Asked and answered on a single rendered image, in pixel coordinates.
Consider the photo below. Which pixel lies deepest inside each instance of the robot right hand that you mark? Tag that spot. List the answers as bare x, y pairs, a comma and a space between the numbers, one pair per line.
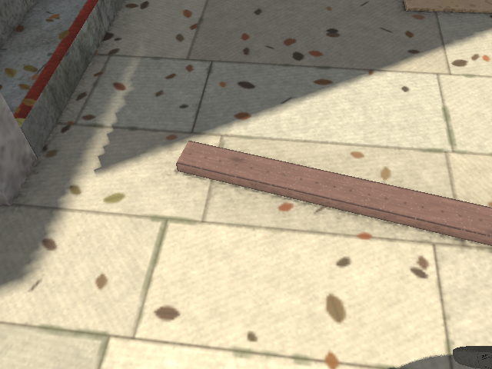
474, 356

